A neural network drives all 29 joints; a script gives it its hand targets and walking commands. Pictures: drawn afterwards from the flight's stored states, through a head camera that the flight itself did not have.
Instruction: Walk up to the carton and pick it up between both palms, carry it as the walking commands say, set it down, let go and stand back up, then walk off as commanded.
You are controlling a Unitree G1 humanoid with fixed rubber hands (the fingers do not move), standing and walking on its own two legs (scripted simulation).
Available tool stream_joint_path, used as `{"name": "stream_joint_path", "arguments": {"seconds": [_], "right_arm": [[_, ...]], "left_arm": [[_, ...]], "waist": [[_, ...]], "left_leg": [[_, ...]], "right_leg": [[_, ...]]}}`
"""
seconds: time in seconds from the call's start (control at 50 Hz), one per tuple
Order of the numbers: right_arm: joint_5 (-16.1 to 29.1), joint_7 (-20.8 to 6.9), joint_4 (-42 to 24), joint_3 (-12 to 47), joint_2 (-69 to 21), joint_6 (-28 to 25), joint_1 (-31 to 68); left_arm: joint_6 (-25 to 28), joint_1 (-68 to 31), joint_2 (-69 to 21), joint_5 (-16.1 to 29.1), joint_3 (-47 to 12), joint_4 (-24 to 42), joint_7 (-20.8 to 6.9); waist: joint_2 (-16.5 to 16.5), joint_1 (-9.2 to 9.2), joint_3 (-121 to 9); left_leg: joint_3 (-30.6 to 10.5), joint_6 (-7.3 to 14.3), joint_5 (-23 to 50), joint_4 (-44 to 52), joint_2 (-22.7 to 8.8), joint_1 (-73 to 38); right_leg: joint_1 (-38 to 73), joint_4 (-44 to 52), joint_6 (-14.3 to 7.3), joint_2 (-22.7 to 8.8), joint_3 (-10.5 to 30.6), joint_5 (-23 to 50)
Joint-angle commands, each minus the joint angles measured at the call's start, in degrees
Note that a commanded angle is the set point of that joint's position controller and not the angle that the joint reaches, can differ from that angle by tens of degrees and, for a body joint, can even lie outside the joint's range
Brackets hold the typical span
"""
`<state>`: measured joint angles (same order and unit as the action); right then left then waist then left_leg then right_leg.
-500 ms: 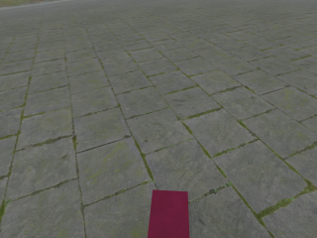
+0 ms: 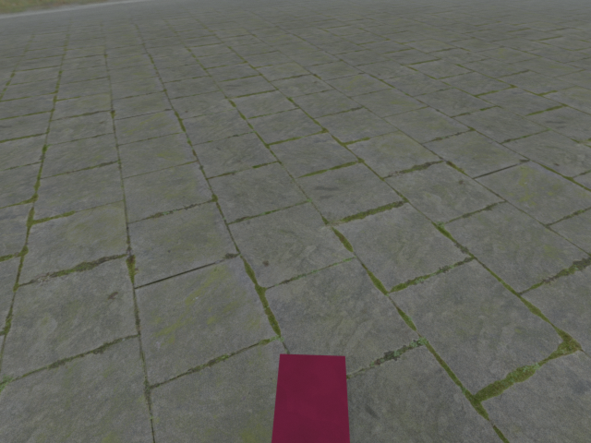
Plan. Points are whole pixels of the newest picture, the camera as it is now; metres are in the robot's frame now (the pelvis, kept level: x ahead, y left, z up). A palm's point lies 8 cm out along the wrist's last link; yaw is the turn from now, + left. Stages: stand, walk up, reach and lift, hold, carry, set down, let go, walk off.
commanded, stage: stand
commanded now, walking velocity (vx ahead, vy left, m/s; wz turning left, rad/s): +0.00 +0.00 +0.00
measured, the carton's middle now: (311, 422) +0.42 +0.01 -0.65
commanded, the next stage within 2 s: walk off in 0.92 s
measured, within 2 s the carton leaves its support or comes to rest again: neither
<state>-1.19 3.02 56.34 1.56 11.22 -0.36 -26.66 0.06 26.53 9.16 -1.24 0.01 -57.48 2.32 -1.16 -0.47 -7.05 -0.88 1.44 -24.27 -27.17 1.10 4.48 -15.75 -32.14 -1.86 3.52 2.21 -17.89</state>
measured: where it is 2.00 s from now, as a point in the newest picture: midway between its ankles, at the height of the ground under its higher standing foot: outside the picture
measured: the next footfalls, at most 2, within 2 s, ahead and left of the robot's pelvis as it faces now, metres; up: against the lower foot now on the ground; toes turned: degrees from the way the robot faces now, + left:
left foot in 1.54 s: -0.05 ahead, +0.21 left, +0.00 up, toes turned +0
right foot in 1.84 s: -0.06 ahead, +0.08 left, +0.00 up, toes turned -11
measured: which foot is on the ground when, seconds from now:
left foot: down 0.00-1.00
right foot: down 0.00-1.00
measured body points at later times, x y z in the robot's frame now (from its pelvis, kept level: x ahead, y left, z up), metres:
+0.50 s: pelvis -0.02 +0.01 +0.00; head -0.04 +0.01 +0.45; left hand -0.07 +0.21 -0.16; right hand -0.10 -0.19 -0.16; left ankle -0.11 +0.11 -0.73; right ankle -0.01 -0.10 -0.73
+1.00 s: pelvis -0.03 +0.03 +0.01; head -0.04 +0.03 +0.46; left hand -0.08 +0.23 -0.16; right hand -0.11 -0.16 -0.15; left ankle -0.11 +0.11 -0.73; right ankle -0.01 -0.10 -0.73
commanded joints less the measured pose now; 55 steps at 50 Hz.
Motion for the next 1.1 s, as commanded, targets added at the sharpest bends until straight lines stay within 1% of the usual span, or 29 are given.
{"name": "stream_joint_path", "arguments": {"seconds": [0.0, 0.04, 0.08, 0.1, 0.18, 0.2, 0.22, 0.24, 0.26, 0.32, 0.36, 0.42, 0.44, 0.46, 0.48, 0.56, 0.6, 0.68, 0.7, 0.74, 0.78, 0.8, 0.82, 0.88, 0.9, 0.98, 1.02, 1.06, 1.08], "right_arm": [[0.0, 0.5, 0.6, -0.6, 4.7, -0.4, -5.0], [-0.1, 0.7, 0.8, -0.8, 5.2, -0.5, -4.0], [0.1, 0.6, 2.8, -0.3, 2.9, -0.3, -5.6], [0.3, 0.4, 3.4, 0.1, 1.9, -0.5, -6.4], [0.0, 0.6, 4.2, -0.2, 3.4, -0.7, -4.6], [-0.2, 0.6, 4.8, -0.5, 3.1, -0.7, -5.2], [-0.2, 0.6, 4.8, -0.8, 4.5, -0.9, -5.3], [-0.1, 0.5, 5.2, -0.4, 3.0, -0.8, -5.8], [-0.1, 0.4, 6.3, -0.1, 2.0, -0.7, -6.9], [-0.3, 0.7, 7.3, -0.1, 2.1, -0.4, -6.7], [-0.3, 0.8, 7.1, -0.1, 1.6, -0.6, -6.5], [0.0, 0.8, 8.3, 0.1, 0.8, -0.5, -6.5], [0.1, 0.6, 7.6, 0.0, 2.1, -0.8, -5.6], [-0.3, 0.9, 8.5, 0.0, 0.5, -0.9, -6.4], [-0.4, 0.7, 8.2, -0.1, 0.8, -0.7, -5.1], [-0.5, 0.6, 8.0, 0.4, -0.2, -1.1, -3.6], [-0.1, 0.6, 8.9, -0.4, 1.3, -0.8, -7.1], [-0.2, 0.8, 9.1, 0.0, -0.4, -0.8, -5.7], [-0.3, 0.8, 9.0, 0.2, -1.4, -0.9, -6.1], [0.0, 0.8, 9.5, 0.0, -1.4, -1.0, -6.8], [-0.3, 0.4, 9.2, -0.4, 0.3, -0.7, -6.2], [-0.2, 0.4, 9.1, -0.9, 1.5, -0.6, -5.3], [-0.4, 0.5, 9.3, -0.5, -0.4, -0.5, -5.5], [-0.3, 0.3, 8.6, -0.7, 0.0, -1.4, -4.7], [-0.1, 0.3, 8.8, -0.3, -0.7, -1.4, -3.9], [-0.1, 0.5, 8.8, -0.9, 0.7, -1.3, -2.9], [-0.2, 0.0, 9.3, -0.5, -1.1, -1.4, -4.3], [0.0, 0.7, 9.9, -0.4, -1.4, -1.0, -5.2], [0.2, 0.4, 9.5, -1.0, -0.1, -1.1, -5.6]], "left_arm": [[0.3, 4.0, 4.3, 0.3, 1.0, -0.1, 0.1], [0.4, 3.3, 3.7, -0.2, 0.8, -0.7, 0.2], [0.5, 3.8, 2.4, -0.2, 0.5, -1.5, 0.4], [0.6, 4.3, 3.1, 0.6, 0.8, -2.0, 0.4], [0.6, 3.6, 1.7, 0.5, 0.8, -2.9, 0.3], [0.4, 4.3, 2.6, 0.3, 1.1, -4.0, 0.2], [0.3, 4.4, 2.3, 0.5, 0.9, -4.2, 0.5], [0.4, 4.0, 1.5, 0.4, 0.7, -4.7, 0.4], [0.1, 4.5, 0.9, 0.3, 0.6, -5.0, 0.4], [-0.5, 4.0, 0.6, -0.1, 0.6, -5.2, 0.3], [-0.2, 2.3, 0.3, 0.3, 0.8, -5.2, 0.6], [0.3, 3.2, -0.2, 0.4, 0.7, -6.3, 0.7], [0.3, 2.7, 1.2, 0.7, 1.0, -5.9, 0.6], [0.2, 4.0, 1.8, 0.5, 1.3, -6.6, 0.7], [-0.1, 2.3, -1.0, 0.4, 0.6, -6.7, 0.9], [-0.5, 2.9, -0.2, 0.6, 0.6, -7.5, 0.8], [-0.7, 3.1, 0.6, 0.2, 0.8, -8.4, 0.9], [-0.1, 1.7, 0.1, 0.4, 0.5, -8.1, 0.9], [-0.3, 1.9, 0.3, 0.4, 0.5, -8.6, 1.0], [-0.4, 3.3, 0.1, 0.7, 0.5, -9.2, 0.8], [-0.4, 0.6, -2.4, 0.6, -0.3, -9.0, 0.8], [-0.5, 1.5, -1.8, 0.7, -0.3, -9.4, 0.8], [-0.3, 0.5, 0.3, 0.6, 0.4, -8.8, 0.8], [-0.6, 0.4, 1.1, 0.6, 0.4, -9.5, 0.9], [-0.3, 0.4, 1.0, 1.0, 0.7, -9.5, 0.7], [-0.1, 0.6, -0.1, 0.7, 0.2, -9.7, 0.9], [-0.3, 0.1, 0.1, 0.9, 0.4, -10.0, 0.9], [-0.2, 0.5, 0.9, 0.9, 0.6, -10.1, 0.9], [-0.3, 0.9, -0.8, 0.5, 0.2, -10.7, 1.0]], "waist": [[2.6, 0.65, 10.9], [2.0, 0.69, 11.9], [-1.9, 0.79, 11.6], [1.4, 0.56, 11.2], [0.1, 0.21, 11.7], [3.1, 0.05, 11.2], [0.4, 0.31, 11.6], [2.3, 0.82, 11.7], [1.1, 0.20, 11.7], [0.5, 0.32, 14.3], [2.1, 0.63, 14.6], [-0.8, 0.77, 12.8], [0.2, 0.30, 12.8], [2.0, 0.00, 12.0], [2.3, 0.23, 12.5], [0.7, -0.45, 14.0], [2.2, 0.68, 14.6], [-1.8, 0.59, 14.6], [1.5, 0.92, 12.4], [3.0, 0.67, 13.6], [2.0, 1.67, 15.4], [1.5, 0.51, 15.5], [1.0, 1.00, 14.8], [0.2, 0.77, 13.6], [2.3, 0.12, 14.7], [-1.2, -0.16, 12.5], [0.8, 0.19, 12.9], [-0.8, -0.19, 13.4], [3.0, 0.68, 12.7]], "left_leg": [[-4.3, 1.9, 12.2, 5.4, -5.2, 6.4], [-4.5, 1.9, 12.9, 5.2, -5.6, 6.6], [-3.6, 1.4, 17.2, 5.1, -5.0, 6.3], [-4.0, 1.6, 16.8, 5.1, -5.5, 6.4], [-4.2, 2.3, 19.7, 5.2, -5.7, 6.1], [-4.0, 2.3, 16.7, 5.5, -5.7, 5.8], [-3.8, 1.9, 19.5, 5.2, -5.6, 5.2], [-4.5, 2.3, 16.0, 5.9, -5.7, 8.3], [-4.1, 2.3, 12.2, 7.1, -5.1, 9.0], [-3.9, 2.5, 12.4, 6.9, -5.3, 7.6], [-4.1, 2.4, 17.9, 6.4, -5.7, 7.2], [-3.5, 2.2, 20.3, 6.1, -5.5, 5.0], [-4.3, 2.5, 22.6, 6.2, -5.9, 6.3], [-3.8, 2.9, 16.5, 6.3, -5.9, 6.3], [-3.6, 2.7, 17.3, 7.0, -5.5, 5.4], [-4.2, 2.8, 16.3, 8.0, -6.1, 7.5], [-3.2, 2.8, 14.5, 8.2, -5.1, 6.8], [-3.7, 2.9, 19.3, 8.1, -6.0, 5.3], [-4.2, 3.1, 20.3, 7.5, -6.5, 2.8], [-4.5, 3.4, 15.9, 7.7, -6.3, 5.7], [-3.2, 3.2, 14.4, 8.5, -5.7, 6.1], [-3.5, 3.1, 16.1, 8.4, -5.5, 6.5], [-3.9, 3.2, 13.4, 9.1, -5.5, 7.1], [-4.5, 3.5, 17.0, 9.2, -6.1, 5.8], [-4.3, 3.4, 17.9, 9.7, -6.5, 7.1], [-3.8, 3.3, 25.1, 8.9, -6.1, 3.3], [-3.5, 3.3, 24.2, 8.7, -5.9, 3.6], [-3.1, 3.1, 23.0, 9.0, -5.7, 4.6], [-3.0, 3.0, 24.3, 8.6, -5.9, 2.0]], "right_leg": [[-1.2, 6.3, -0.9, -6.2, 7.7, 13.5], [-1.7, 6.6, -0.9, -5.9, 6.6, 14.5], [-0.3, 5.8, -1.9, -6.2, 7.2, 15.5], [0.0, 5.3, -1.3, -6.0, 6.6, 15.0], [0.3, 5.3, -1.2, -6.0, 6.8, 15.9], [0.5, 6.1, -0.9, -5.8, 6.7, 13.4], [0.4, 5.7, -1.1, -6.0, 6.9, 17.2], [3.1, 5.7, -1.2, -6.5, 6.9, 16.5], [3.7, 5.7, -0.5, -6.2, 6.8, 12.5], [-0.8, 7.4, -0.8, -5.7, 7.1, 10.2], [0.0, 6.2, -0.8, -5.7, 6.5, 14.6], [0.3, 6.0, -0.5, -6.0, 5.9, 15.0], [2.0, 5.0, -0.7, -6.1, 5.8, 17.8], [2.5, 6.3, -0.6, -5.9, 6.4, 14.6], [1.1, 7.0, -0.5, -5.5, 6.5, 13.9], [2.4, 7.4, -0.1, -6.1, 6.7, 13.9], [0.6, 7.5, 0.0, -5.8, 6.6, 12.2], [-0.3, 7.2, -0.1, -5.9, 6.3, 13.4], [-0.2, 6.9, -0.1, -5.6, 5.7, 13.3], [1.2, 7.9, 0.1, -5.9, 6.3, 12.2], [-0.4, 8.2, 0.4, -6.1, 6.9, 12.1], [0.0, 7.8, 0.7, -5.9, 6.4, 12.5], [0.9, 7.6, 0.6, -6.1, 6.2, 12.0], [1.5, 7.6, 0.6, -6.2, 6.4, 12.9], [1.7, 7.6, 0.7, -6.2, 6.3, 13.5], [1.4, 6.3, 0.7, -6.0, 5.4, 14.7], [2.0, 6.2, 0.6, -5.8, 5.5, 14.9], [3.0, 6.7, 0.7, -6.4, 5.8, 15.1], [1.0, 6.3, 0.9, -5.8, 5.7, 15.7]]}}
